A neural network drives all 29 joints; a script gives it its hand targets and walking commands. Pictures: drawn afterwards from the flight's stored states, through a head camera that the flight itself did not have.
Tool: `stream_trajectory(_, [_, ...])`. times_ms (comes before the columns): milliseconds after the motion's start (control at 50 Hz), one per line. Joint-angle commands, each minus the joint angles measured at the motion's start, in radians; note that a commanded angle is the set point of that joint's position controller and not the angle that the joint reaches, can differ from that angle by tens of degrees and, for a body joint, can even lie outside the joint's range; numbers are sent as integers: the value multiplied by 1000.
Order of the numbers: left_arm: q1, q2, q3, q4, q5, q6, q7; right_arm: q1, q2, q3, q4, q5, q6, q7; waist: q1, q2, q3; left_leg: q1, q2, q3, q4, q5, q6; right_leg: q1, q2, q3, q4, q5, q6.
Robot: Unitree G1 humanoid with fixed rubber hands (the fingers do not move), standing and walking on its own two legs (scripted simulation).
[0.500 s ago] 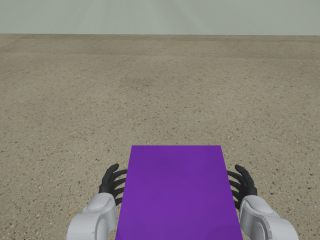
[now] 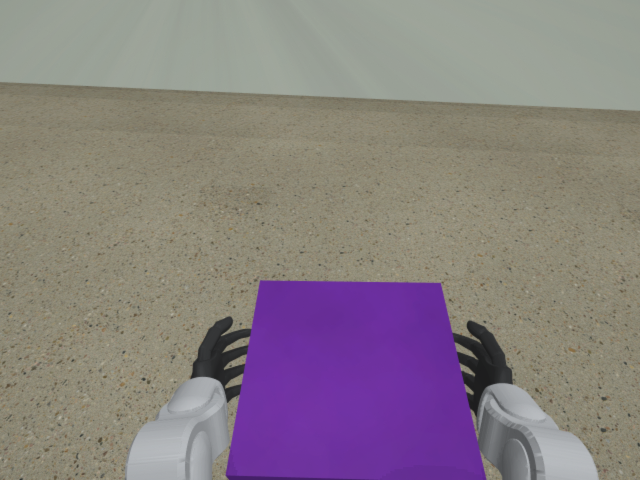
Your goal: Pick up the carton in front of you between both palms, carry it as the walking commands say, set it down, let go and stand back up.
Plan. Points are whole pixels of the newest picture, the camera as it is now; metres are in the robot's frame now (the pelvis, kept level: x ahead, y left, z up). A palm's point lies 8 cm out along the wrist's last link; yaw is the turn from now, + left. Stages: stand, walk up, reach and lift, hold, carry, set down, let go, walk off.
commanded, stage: carry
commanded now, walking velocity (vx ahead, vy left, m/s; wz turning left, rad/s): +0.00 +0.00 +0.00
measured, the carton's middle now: (347, 409) +0.24 +0.00 +0.02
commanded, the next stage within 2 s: hold in 1.24 s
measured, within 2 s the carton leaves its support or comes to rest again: neither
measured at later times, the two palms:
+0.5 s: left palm (209, 404) +0.21 +0.15 +0.09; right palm (498, 414) +0.20 -0.15 +0.09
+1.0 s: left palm (220, 417) +0.21 +0.14 +0.04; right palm (485, 426) +0.21 -0.15 +0.04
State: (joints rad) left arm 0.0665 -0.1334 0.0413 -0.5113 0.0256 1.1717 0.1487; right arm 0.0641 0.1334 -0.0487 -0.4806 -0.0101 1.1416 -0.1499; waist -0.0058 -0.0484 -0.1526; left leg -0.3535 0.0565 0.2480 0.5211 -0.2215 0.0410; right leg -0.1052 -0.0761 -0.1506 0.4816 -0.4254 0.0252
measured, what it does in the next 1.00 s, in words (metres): shifts its weight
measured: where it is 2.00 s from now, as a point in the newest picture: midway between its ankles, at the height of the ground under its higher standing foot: outside the picture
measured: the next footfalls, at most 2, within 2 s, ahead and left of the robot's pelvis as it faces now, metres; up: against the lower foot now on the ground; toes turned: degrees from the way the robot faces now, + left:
none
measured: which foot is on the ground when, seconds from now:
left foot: down 0.00-1.00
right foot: down 0.00-1.00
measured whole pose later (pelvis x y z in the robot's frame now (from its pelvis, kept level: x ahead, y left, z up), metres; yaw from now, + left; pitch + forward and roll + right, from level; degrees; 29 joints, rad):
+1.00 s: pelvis -0.05 +0.00 +0.00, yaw +0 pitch +1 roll +0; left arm -0.12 -0.13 0.10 0.00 0.19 0.87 0.05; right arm -0.12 0.13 -0.12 0.02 -0.19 0.85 -0.05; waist 0.00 -0.01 -0.08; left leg -0.38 0.09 0.24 0.48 -0.12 0.05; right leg -0.17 -0.04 -0.15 0.51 -0.37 0.00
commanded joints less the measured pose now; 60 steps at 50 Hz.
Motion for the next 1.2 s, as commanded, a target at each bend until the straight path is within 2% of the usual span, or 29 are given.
stream_trajectory(0, [-310, -661, -550, -120, -172, -33, -24, -315, 669, 551, -129, 181, -11, 29, 7, 64, -204, 274, 144, -149, 24, 715, 20, -40, -76, 41, -13, 535, 9])
stream_trajectory(100, [-292, -647, -542, -127, -165, -40, -27, -311, 660, 566, -150, 180, -14, 33, 7, 40, -193, 241, 130, -130, 47, 640, 13, -25, -82, 46, -7, 603, 1])
stream_trajectory(180, [-293, -635, -543, -129, -166, -37, -29, -302, 648, 563, -148, 171, -10, 32, 6, 34, -163, 221, 124, -122, 46, 553, 8, -38, -86, 53, -12, 593, -6])
stream_trajectory(400, [-319, -615, -547, -99, -167, -23, -39, -308, 625, 548, -117, 148, 3, 35, 5, 36, -91, 188, 126, -132, -7, 378, 1, -91, -84, 68, -56, 406, -20])
stream_trajectory(520, [-366, -582, -541, -8, -143, -41, -80, -363, 590, 544, -31, 131, -12, 83, 5, 40, -48, 161, 124, -145, -53, 246, -1, -128, -83, 82, -93, 267, -33])
stream_trajectory(640, [-434, -567, -511, 87, -119, -103, -124, -433, 574, 513, 74, 110, -75, 131, 7, 42, -49, 164, 122, -150, -85, 159, -5, -157, -80, 91, -113, 180, -42])
stream_trajectory(840, [-525, -611, -458, 291, -63, -247, -199, -513, 605, 441, 284, 48, -220, 203, 8, 50, -80, 180, 128, -152, -97, 146, -12, -174, -74, 95, -107, 154, -46])
stream_trajectory(1040, [-650, -707, -391, 560, -11, -469, -290, -651, 711, 382, 547, 3, -442, 298, 5, 57, -130, 192, 132, -154, -87, 178, -11, -154, -68, 94, -80, 163, -52])
stream_trajectory(1120, [-703, -779, -420, 600, -22, -537, -317, -705, 787, 415, 589, 12, -507, 330, 4, 56, -159, 203, 134, -156, -72, 221, -6, -141, -67, 93, -63, 187, -53])
stream_trajectory(1180, [-715, -826, -449, 589, -32, -542, -330, -711, 833, 444, 582, 21, -511, 342, 5, 57, -182, 212, 136, -154, -57, 272, -1, -132, -68, 91, -47, 218, -51])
